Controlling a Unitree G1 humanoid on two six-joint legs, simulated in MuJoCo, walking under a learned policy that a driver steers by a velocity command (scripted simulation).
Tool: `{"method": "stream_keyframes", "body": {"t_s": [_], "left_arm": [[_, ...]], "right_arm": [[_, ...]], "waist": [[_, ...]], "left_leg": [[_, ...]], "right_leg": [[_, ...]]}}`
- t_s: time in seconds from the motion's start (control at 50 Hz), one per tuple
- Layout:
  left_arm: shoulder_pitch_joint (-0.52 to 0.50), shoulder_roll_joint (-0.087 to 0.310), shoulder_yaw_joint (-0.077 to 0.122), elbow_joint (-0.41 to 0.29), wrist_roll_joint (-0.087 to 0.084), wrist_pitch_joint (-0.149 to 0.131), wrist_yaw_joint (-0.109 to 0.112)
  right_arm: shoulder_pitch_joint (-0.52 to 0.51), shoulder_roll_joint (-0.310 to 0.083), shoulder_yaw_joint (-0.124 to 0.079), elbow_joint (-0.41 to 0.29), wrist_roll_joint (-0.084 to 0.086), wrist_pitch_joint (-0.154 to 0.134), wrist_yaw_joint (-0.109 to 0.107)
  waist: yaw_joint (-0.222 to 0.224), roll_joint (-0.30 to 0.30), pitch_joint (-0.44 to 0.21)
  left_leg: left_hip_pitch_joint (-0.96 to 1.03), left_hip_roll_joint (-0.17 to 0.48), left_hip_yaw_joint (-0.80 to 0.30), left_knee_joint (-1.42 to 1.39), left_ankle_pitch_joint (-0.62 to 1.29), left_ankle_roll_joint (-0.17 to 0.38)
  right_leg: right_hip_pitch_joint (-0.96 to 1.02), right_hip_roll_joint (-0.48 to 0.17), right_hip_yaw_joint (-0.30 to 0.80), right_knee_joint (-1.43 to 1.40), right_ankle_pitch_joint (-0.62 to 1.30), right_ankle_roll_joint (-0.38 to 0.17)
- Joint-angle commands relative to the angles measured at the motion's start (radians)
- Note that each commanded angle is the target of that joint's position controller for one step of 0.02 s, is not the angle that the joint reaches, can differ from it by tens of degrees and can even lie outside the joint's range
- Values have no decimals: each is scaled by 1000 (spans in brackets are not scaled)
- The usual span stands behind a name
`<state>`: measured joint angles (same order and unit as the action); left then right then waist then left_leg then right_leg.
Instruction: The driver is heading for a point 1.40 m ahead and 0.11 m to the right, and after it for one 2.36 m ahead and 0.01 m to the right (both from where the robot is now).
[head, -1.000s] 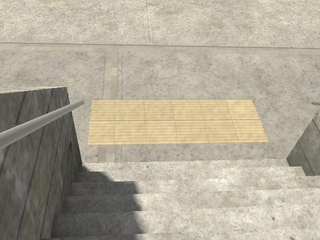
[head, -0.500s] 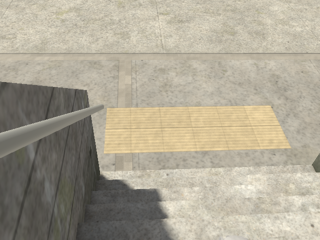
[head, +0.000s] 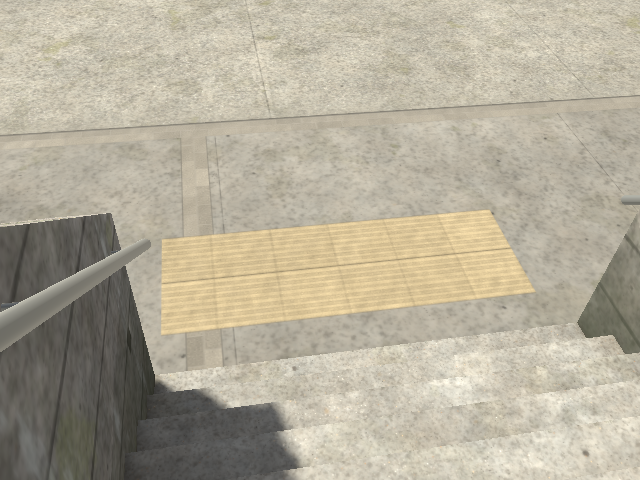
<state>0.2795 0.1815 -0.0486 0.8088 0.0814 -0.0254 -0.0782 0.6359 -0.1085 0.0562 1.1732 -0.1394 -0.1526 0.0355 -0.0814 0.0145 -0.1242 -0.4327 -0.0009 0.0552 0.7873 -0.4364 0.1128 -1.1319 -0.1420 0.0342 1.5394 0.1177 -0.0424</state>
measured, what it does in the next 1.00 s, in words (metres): goes down: right foot 0.20 m lower, then left foot 0.21 m lower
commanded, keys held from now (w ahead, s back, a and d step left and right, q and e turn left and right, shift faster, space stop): w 1.00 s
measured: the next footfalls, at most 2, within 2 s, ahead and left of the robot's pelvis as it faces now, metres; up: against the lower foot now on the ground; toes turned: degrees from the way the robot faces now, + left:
right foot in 0.36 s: +0.29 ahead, -0.32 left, -0.20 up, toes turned -7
left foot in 0.86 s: +0.52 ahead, -0.02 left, -0.41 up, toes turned +7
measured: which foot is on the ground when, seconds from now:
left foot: down 0.00-0.36, up 0.38-0.84, down 0.86-1.00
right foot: up 0.00-0.34, down 0.36-0.84, up 0.86-1.00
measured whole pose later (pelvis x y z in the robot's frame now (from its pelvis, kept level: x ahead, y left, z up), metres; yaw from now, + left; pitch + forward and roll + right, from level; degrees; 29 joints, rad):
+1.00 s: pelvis +0.49 -0.11 -0.39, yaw +2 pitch +1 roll -1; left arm 0.39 0.23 0.03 1.02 0.05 -0.06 -0.09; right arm 0.35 -0.29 -0.05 1.09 -0.10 -0.08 0.09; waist 0.03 0.02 -0.06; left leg -0.28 0.01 0.09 0.59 -0.32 0.06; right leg -0.78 -0.06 0.01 1.98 -0.53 -0.09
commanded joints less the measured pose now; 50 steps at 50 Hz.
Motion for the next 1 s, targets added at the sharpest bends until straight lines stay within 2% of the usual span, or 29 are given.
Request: {"method": "stream_keyframes", "body": {"t_s": [0.02, 0.08, 0.12, 0.14, 0.2, 0.28, 0.32, 0.36, 0.38, 0.4, 0.42, 0.44, 0.46, 0.48, 0.5, 0.52, 0.56, 0.58, 0.64, 0.72, 0.74, 0.78, 0.82, 0.84, 0.86, 0.88, 0.9, 0.96, 1.0], "left_arm": [[-29, 46, 8, -15, 4, -7, -10], [-155, 35, -3, 10, 34, -1, -20], [-162, 21, -2, 37, 21, -12, -20], [-152, 58, -5, 54, 21, -20, -21], [-209, 81, 20, 46, 28, -10, -28], [-361, 66, 22, 12, 23, -17, 3], [-199, 108, 50, 94, -11, -31, -5], [380, 291, 152, 240, -1, -50, -4], [402, 367, 156, 214, -43, -65, -23], [339, 335, 173, 232, -71, -52, -23], [222, 264, 162, 189, -116, -11, 42], [218, 70, 102, 139, -97, -6, 47], [244, 139, 99, 197, 35, -31, -17], [159, 49, 81, 138, 23, -54, -8], [187, -27, 60, 134, 0, -55, 0], [219, -37, 47, 163, -7, -63, 7], [86, -3, 20, 154, 55, -70, 15], [9, 52, 34, 131, 49, -81, 8], [421, -37, -7, 341, 48, -122, 84], [250, 60, 7, 265, 66, -94, 50], [192, 79, 11, 242, 82, -94, 43], [235, 106, 37, 242, 16, -91, 73], [297, 172, 56, 274, 49, -46, 80], [253, 215, 68, 263, 130, -38, 35], [261, 160, 80, 305, 66, -26, -1], [432, 37, 75, 338, 34, -12, -42], [337, 71, 96, 254, -38, -26, -63], [115, 16, 78, 110, -64, -66, -17], [103, -53, 44, 127, -22, -53, 10]], "right_arm": [[116, -52, 0, 40, 9, 0, -1], [275, 38, 18, 108, 39, 1, -64], [256, 52, 27, 100, 17, 8, -67], [86, 53, 35, 8, 20, 15, -61], [-47, -133, -14, -79, 10, 26, -38], [45, -143, -30, -65, 58, 54, -78], [67, -133, -34, -39, 35, 89, -52], [173, -97, -30, 44, -19, 108, 71], [-42, 0, -40, -145, 63, 80, 90], [-205, -64, -55, -190, 90, 62, 74], [-207, -172, -98, -206, 188, 99, -30], [-283, -195, -110, -137, 158, 123, -71], [-257, 28, -29, -208, 99, 69, 1], [-178, 78, -25, -166, 46, 47, 7], [-242, -18, -37, -166, 25, 47, 24], [-256, -54, -53, -135, 47, 46, 55], [-100, -37, -42, -107, -5, 81, 72], [-26, -112, -63, -97, -18, 81, 76], [-548, -141, -35, -298, -4, 84, 48], [-556, -158, -34, -279, 29, 94, 55], [-471, -151, -35, -265, 1, 108, 56], [-633, -197, -48, -325, 30, 103, 47], [-609, -183, -54, -304, 58, 88, 29], [-222, -212, -84, -172, 36, 71, 32], [-56, -397, -167, -102, 58, 62, 24], [147, -440, -179, -21, 21, 69, 32], [140, -457, -181, -29, 40, 62, 40], [-15, -259, -126, -41, 60, 74, 57], [-110, -76, -55, -36, 10, 87, 57]], "waist": [[24, 89, 184], [-81, 82, 223], [-52, 140, 250], [-21, 37, 251], [1, 111, 251], [-112, 106, 237], [-56, 49, 185], [180, -207, -46], [187, -322, -120], [201, -256, -26], [102, -263, 17], [166, -9, 126], [84, -87, 127], [15, -79, 210], [86, -110, 188], [100, -45, 210], [-54, -195, 198], [-80, -151, 189], [213, -59, 225], [139, -95, 273], [80, -109, 258], [184, -79, 305], [180, -102, 269], [13, -110, 168], [-75, 60, 126], [-53, 284, -128], [-35, 236, -130], [21, 71, 61], [120, -45, 227]], "left_leg": [[61, 240, -432, -269, -30, 195], [396, 279, -499, -140, -35, 203], [197, 288, -496, -157, -79, 207], [-140, 209, -323, -106, -200, 146], [-472, 173, -172, -146, -409, 81], [122, 255, -358, 127, -195, 62], [199, 159, -303, 350, -123, 25], [-345, 18, -177, 952, -207, -87], [-733, -99, -40, 1111, -274, -53], [-822, -11, -34, 1125, -241, -53], [-854, 29, -37, 1116, -296, -31], [-661, 16, -101, 1044, -256, -21], [-552, 67, -118, 1132, -25, 34], [-601, 130, -208, 809, 311, 60], [-588, 115, -148, 674, 165, 83], [-537, 90, -113, 537, 427, 64], [-288, 151, -184, 587, 779, 16], [-210, 98, -76, 698, 657, 3], [-904, 220, -205, 203, 842, -45], [-20, 93, 2, 46, 973, -58], [73, 80, -15, 130, 976, -53], [-123, 121, -49, -325, 723, -51], [16, 153, -79, -528, 756, -25], [427, 106, -6, -279, 884, -29], [525, 112, -18, -654, 802, 31], [1065, 230, -69, -166, 1476, 155], [1126, 309, -142, -97, 1691, 156], [633, 452, -394, -255, 675, 225], [227, 429, -364, -335, 391, 182]], "right_leg": [[-158, -7, -11, -19, -31, -9], [-426, -58, 58, -366, 190, 9], [-237, -71, 57, -396, 254, -5], [146, -61, 30, -640, 528, -15], [719, 47, -119, -650, 377, 13], [549, -7, -29, -1253, 156, 33], [742, -10, -78, -1435, 315, 6], [1624, -67, -81, -1099, 459, -128], [1771, -240, 221, -1172, -104, -192], [1629, -280, 320, -1235, -401, -223], [1552, -302, 214, -1100, -159, -168], [1270, -110, 55, -1078, 152, -90], [932, -166, 151, -1126, -213, -210], [834, -180, 151, -1128, -354, -207], [857, -69, 45, -1121, -346, -203], [729, -82, -16, -1139, -309, -209], [356, -252, 209, -1045, -557, -237], [264, -191, 133, -1012, -521, -245], [951, -269, 328, -827, -601, -240], [257, -119, 92, -884, -849, -138], [234, -119, 74, -778, -807, -106], [632, -161, 148, -709, -733, -80], [799, -187, 222, -581, -566, -66], [626, -161, 127, -324, -336, -32], [651, -18, 7, 7, -396, 23], [333, 163, -70, 522, -970, 61], [63, 191, -96, 678, -953, 24], [-190, 39, 50, 466, -640, -55], [-107, -66, 158, 229, -333, -119]]}}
